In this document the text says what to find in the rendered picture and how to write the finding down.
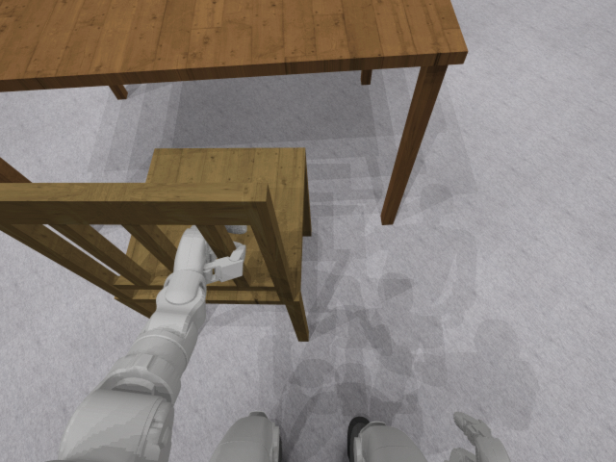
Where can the robot left forearm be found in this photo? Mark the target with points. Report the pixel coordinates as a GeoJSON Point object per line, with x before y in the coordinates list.
{"type": "Point", "coordinates": [160, 354]}

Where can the right robot thigh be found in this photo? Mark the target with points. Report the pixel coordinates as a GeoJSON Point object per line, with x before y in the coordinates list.
{"type": "Point", "coordinates": [382, 443]}

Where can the robot right hand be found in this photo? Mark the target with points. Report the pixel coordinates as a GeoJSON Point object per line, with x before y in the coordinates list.
{"type": "Point", "coordinates": [487, 448]}

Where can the robot left upper arm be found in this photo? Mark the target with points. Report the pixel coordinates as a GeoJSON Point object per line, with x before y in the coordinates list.
{"type": "Point", "coordinates": [116, 426]}

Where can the chair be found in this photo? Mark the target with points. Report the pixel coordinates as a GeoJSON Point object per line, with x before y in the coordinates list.
{"type": "Point", "coordinates": [265, 189]}

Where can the robot left hand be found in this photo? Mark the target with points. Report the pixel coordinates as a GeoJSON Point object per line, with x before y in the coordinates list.
{"type": "Point", "coordinates": [193, 253]}

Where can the right robot foot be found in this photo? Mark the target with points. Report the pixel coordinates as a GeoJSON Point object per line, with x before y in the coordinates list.
{"type": "Point", "coordinates": [354, 428]}

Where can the table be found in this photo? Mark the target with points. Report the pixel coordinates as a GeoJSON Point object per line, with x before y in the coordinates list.
{"type": "Point", "coordinates": [61, 44]}

